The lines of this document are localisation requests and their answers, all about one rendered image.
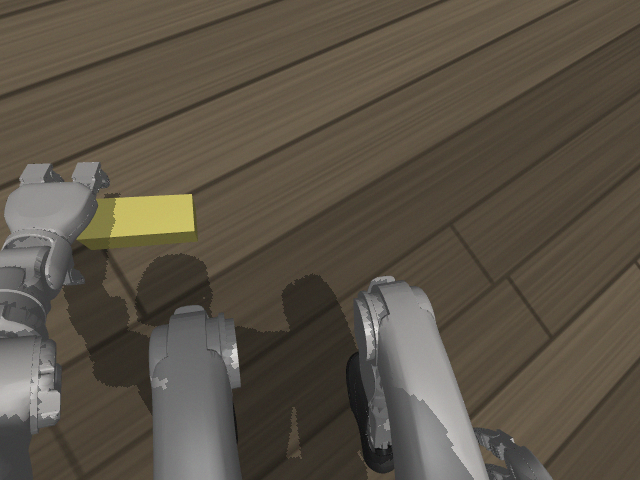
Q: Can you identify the left robot arm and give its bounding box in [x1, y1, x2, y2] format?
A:
[0, 229, 72, 480]

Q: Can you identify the right robot hand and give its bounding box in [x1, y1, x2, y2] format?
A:
[473, 427, 553, 480]

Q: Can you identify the carton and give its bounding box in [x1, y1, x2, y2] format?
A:
[76, 194, 198, 250]

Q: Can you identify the right robot foot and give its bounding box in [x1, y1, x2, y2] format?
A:
[346, 351, 394, 473]

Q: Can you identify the left robot hand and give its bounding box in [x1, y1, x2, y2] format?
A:
[4, 162, 110, 285]

